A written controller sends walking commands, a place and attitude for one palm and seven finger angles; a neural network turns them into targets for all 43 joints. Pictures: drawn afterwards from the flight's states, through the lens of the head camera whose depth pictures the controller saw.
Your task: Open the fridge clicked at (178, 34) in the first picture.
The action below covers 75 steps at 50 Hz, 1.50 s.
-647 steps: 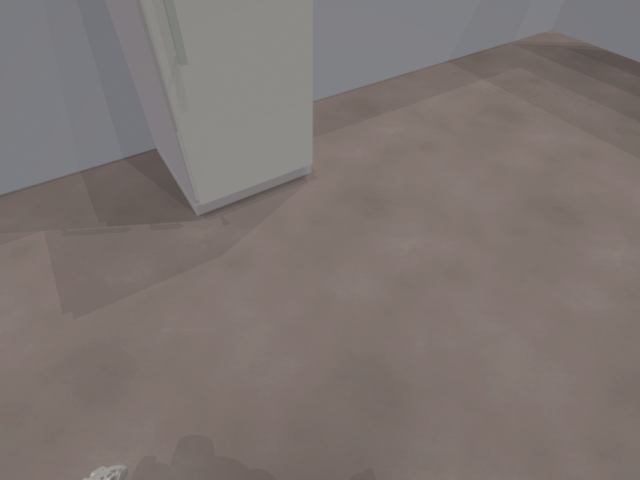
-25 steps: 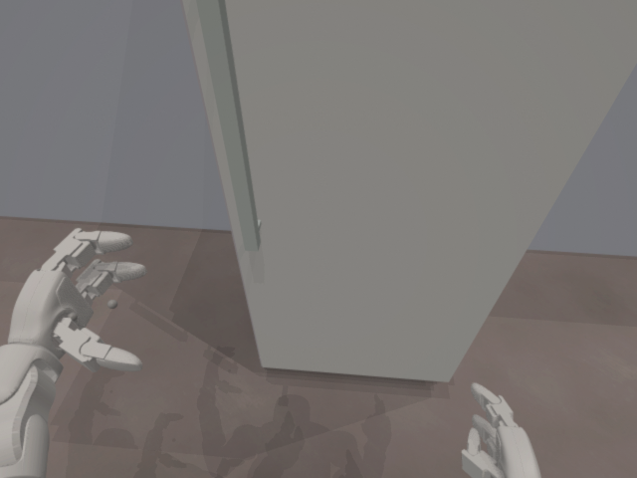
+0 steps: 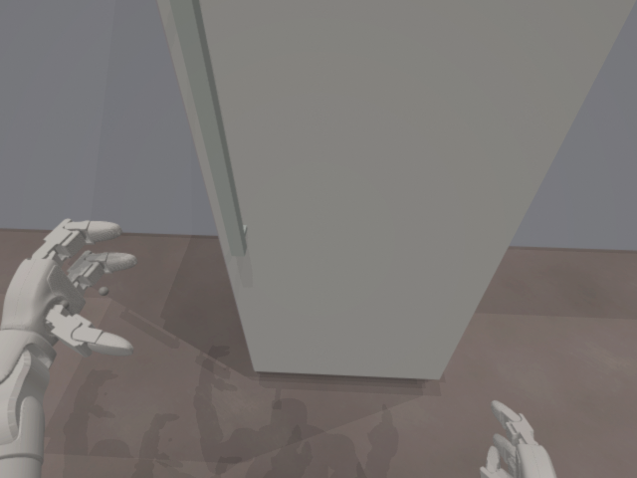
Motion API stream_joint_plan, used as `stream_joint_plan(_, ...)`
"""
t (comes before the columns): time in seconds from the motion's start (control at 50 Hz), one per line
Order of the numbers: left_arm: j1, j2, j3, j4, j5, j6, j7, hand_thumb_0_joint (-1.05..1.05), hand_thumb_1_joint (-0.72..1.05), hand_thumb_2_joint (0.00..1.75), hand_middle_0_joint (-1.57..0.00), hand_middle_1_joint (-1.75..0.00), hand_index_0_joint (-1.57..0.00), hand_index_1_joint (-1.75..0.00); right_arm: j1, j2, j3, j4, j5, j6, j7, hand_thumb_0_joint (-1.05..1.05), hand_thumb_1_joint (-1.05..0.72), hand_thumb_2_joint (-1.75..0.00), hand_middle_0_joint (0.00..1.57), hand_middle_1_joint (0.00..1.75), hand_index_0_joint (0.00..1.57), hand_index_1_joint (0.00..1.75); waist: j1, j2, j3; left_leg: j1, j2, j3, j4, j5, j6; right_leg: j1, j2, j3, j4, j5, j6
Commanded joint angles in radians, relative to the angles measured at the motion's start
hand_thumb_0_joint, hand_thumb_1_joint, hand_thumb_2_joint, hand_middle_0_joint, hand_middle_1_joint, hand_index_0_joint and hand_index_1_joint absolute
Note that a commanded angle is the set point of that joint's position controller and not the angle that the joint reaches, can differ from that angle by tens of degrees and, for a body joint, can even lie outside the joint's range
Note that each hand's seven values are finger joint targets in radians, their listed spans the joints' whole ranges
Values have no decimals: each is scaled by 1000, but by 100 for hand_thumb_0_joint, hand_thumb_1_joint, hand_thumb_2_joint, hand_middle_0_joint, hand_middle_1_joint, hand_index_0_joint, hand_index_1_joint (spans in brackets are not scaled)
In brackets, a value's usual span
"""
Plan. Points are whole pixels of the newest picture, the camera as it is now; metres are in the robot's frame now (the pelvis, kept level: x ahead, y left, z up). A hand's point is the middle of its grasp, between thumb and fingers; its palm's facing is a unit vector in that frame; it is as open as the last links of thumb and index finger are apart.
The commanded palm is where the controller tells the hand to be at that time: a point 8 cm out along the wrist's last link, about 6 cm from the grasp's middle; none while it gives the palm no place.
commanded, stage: raise the hand to about handle height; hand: left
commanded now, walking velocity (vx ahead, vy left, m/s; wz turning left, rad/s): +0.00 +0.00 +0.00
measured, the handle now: (219, 134) +0.52 +0.20 +0.18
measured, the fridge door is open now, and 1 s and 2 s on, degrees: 0 0 0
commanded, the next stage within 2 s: move the hooked fingers beside the handle in 0.14 s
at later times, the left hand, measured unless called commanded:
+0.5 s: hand (118, 276) +0.29 +0.27 +0.13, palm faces +0.09 -1.00 +0.00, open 14.0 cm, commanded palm +0.27 +0.31 +0.13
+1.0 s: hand (144, 238) +0.36 +0.26 +0.13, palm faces +0.05 -1.00 +0.01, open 14.0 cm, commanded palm +0.33 +0.31 +0.12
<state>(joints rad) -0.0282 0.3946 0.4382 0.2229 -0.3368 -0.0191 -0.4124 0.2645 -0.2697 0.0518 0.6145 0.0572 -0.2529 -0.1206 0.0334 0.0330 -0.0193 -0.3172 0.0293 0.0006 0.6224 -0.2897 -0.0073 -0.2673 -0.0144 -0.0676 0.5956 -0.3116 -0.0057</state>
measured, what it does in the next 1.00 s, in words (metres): stands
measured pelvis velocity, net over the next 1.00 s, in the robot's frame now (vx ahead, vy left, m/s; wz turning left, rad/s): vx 0.00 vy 0.00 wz -0.01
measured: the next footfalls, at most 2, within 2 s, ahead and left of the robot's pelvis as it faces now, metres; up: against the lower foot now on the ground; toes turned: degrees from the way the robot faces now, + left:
none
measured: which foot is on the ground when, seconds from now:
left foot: down 0.00-1.00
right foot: down 0.00-1.00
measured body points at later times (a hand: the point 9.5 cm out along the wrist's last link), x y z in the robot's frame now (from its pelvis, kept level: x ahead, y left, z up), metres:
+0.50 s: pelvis -0.01 -0.01 +0.00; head -0.01 -0.02 +0.45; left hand +0.28 +0.32 +0.13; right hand +0.17 -0.25 -0.07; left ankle +0.03 +0.12 -0.73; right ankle +0.00 -0.12 -0.73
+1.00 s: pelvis +0.00 +0.00 +0.00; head +0.01 +0.00 +0.45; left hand +0.35 +0.32 +0.13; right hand +0.13 -0.25 -0.09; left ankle +0.03 +0.12 -0.73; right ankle +0.00 -0.12 -0.73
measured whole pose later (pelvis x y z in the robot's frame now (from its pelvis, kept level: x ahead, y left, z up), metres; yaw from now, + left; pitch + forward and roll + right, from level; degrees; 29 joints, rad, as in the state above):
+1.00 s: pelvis +0.00 +0.00 +0.00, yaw -1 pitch +3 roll -1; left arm -0.37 0.44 0.40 0.60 -0.27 -0.09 -0.40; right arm 0.31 -0.27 0.05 0.63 0.06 -0.18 -0.11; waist -0.01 0.02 -0.04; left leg -0.41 0.03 0.01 0.66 -0.30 0.00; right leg -0.36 -0.02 -0.06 0.63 -0.32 0.00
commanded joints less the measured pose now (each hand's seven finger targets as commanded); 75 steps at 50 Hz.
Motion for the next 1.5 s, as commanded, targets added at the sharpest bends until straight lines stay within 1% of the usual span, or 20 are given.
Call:
stream_joint_plan(0.0, -277, 274, 86, -216, -16, -72, -1, 0, -50, 30, -30, -120, -30, -120, -120, -123, -44, -158, 3, -67, -12, 0, -90, -90, 20, 30, 20, 30, 2, 69, -150, 99, -32, -17, -109, 114, 31, -4, 23, 16, -107, 156, -12)
stream_joint_plan(0.24, -282, 276, 87, -169, -34, -65, -18, 0, -50, 30, -30, -120, -30, -120, -122, -124, -46, -160, 5, -62, -14, 0, -90, -90, 20, 30, 20, 30, 0, -11, -149, 77, -33, -5, -83, 116, 36, -7, 19, 35, -108, 171, -1)
stream_joint_plan(0.28, -342, 276, 76, -166, -26, -70, -16, 0, -50, 30, -30, -120, -30, -120, -121, -123, -45, -154, 7, -60, -18, 0, -90, -90, 20, 30, 20, 30, -10, 34, -158, 85, -36, -4, -84, 106, 35, -19, 16, 38, -107, 163, -1)
stream_joint_plan(0.46, -549, 309, 40, -13, 3, -90, -19, 0, -50, 30, -30, -120, -30, -120, -107, -132, -43, -134, 12, -46, -32, 0, -90, -90, 20, 30, 20, 30, -37, 31, -160, 58, -33, -7, -76, 49, 35, -56, 11, 55, -113, 84, -2)
stream_joint_plan(0.54, -498, 341, 80, 36, 10, -102, -14, 0, -50, 30, -30, -120, -30, -120, -85, -136, -47, -144, 5, -38, -20, 0, -90, -90, 20, 30, 20, 30, -8, 30, -235, 61, -35, -10, -69, 110, 34, -6, 14, 43, -84, 161, -11)
stream_joint_plan(0.64, -512, 324, 72, 73, 7, -100, -10, 0, -50, 30, -30, -120, -30, -120, -71, -139, -52, -157, 7, -24, -6, 0, -90, -90, 20, 30, 20, 30, -8, -4, -221, 35, -34, -5, -68, 119, 35, -15, 17, 40, -74, 185, -10)
stream_joint_plan(0.7, -548, 340, 78, 68, 25, -102, 1, 0, -50, 30, -30, -120, -30, -120, -57, -139, -55, -155, 7, -13, -2, 0, -90, -90, 20, 30, 20, 30, -14, 56, -233, 47, -32, -2, -69, 127, 32, -29, 18, 37, -67, 197, -13)
stream_joint_plan(0.74, -588, 341, 72, 74, 22, -111, 8, 0, -50, 30, -30, -120, -30, -120, -49, -142, -56, -152, 7, -8, -2, 0, -90, -90, 20, 30, 20, 30, -25, -2, -214, 36, -28, -6, -69, 114, 36, -38, 22, 35, -72, 176, -12)
stream_joint_plan(0.8, -665, 328, 47, 97, 35, -122, 9, 0, -50, 30, -30, -120, -30, -120, -35, -143, -57, -141, 6, 0, -5, 0, -90, -90, 20, 30, 20, 30, -42, 50, -220, 49, -30, -5, -66, 93, 35, -68, 22, 39, -72, 157, -13)
stream_joint_plan(0.84, -666, 353, 62, 123, 39, -132, 13, 0, -50, 30, -30, -120, -30, -120, -23, -150, -59, -138, 5, 7, -6, 0, -90, -90, 20, 30, 20, 30, -40, 11, -234, 38, -28, -11, -65, 95, 36, -54, 26, 35, -67, 147, -16)
stream_joint_plan(0.88, -715, 311, 17, 118, 45, -143, 11, 0, -50, 30, -30, -120, -30, -120, -24, -144, -59, -135, 6, 8, -5, 0, -90, -90, 20, 30, 20, 30, -49, 65, -245, 62, -29, -12, -64, 102, 34, -73, 25, 34, -62, 160, -18)
stream_joint_plan(0.94, -707, 325, 28, 158, 48, -143, 16, 0, -50, 30, -30, -120, -30, -120, -3, -150, -62, -130, 3, 16, -2, 0, -90, -90, 20, 30, 20, 30, -43, 27, -268, 60, -25, -19, -59, 131, 34, -57, 29, 27, -53, 183, -21)
stream_joint_plan(1.1, -781, 326, 20, 216, 73, -147, 41, 0, -50, 30, -30, -120, -30, -120, 12, -150, -66, -131, -1, 46, 13, 0, -90, -90, 20, 30, 20, 30, -47, 62, -283, 59, -24, -20, -48, 157, 29, -83, 29, 26, -35, 209, -24)
stream_joint_plan(1.2, -820, 344, 31, 259, 80, -163, 49, 0, -50, 30, -30, -120, -30, -120, 33, -154, -68, -124, -3, 66, 18, 0, -90, -90, 20, 30, 20, 30, -54, 25, -297, 43, -21, -20, -38, 182, 29, -76, 31, 25, -23, 240, -23)
stream_joint_plan(1.24, -834, 316, 1, 256, 82, -168, 46, 0, -50, 30, -30, -120, -30, -120, 39, -153, -70, -127, -2, 71, 20, 0, -90, -90, 20, 30, 20, 30, -60, 39, -307, 53, -22, -16, -28, 205, 32, -77, 32, 26, -20, 255, -24)
stream_joint_plan(1.3, -879, 357, 22, 339, 92, -164, 47, 0, -50, 30, -30, -120, -30, -120, 48, -161, -68, -112, -1, 87, 19, 0, -90, -90, 20, 30, 20, 30, -72, 15, -264, 13, -19, -17, -31, 150, 31, -110, 32, 28, -24, 217, -21)
stream_joint_plan(1.38, -959, 352, -2, 332, 103, -190, 51, 0, -50, 30, -30, -120, -30, -120, 64, -161, -72, -110, -4, 97, 21, 0, -90, -90, 20, 30, 20, 30, -79, 72, -327, 47, -21, -20, -13, 185, 30, -118, 33, 31, -12, 236, -24)
stream_joint_plan(1.42, -985, 335, -19, 363, 103, -198, 51, 0, -50, 30, -30, -120, -30, -120, 71, -160, -72, -103, -4, 103, 22, 0, -90, -90, 20, 30, 20, 30, -88, 68, -321, 49, -18, -24, -9, 175, 29, -139, 35, 29, -12, 221, -24)
stream_joint_plan(1.44, -990, 339, -15, 384, 98, -204, 53, 0, -50, 30, -30, -120, -30, -120, 82, -164, -73, -100, -6, 107, 21, 0, -90, -90, 20, 30, 20, 30, -92, 14, -320, 30, -18, -26, -6, 175, 34, -125, 37, 26, -10, 223, -24)
stream_joint_plan(1.48, -1012, 376, 5, 444, 109, -202, 53, 0, -50, 30, -30, -120, -30, -120, 92, -170, -74, -89, -5, 116, 22, 0, -90, -90, 20, 30, 20, 30, -94, 27, -321, 13, -18, -21, -1, 168, 34, -138, 34, 33, -6, 230, -21)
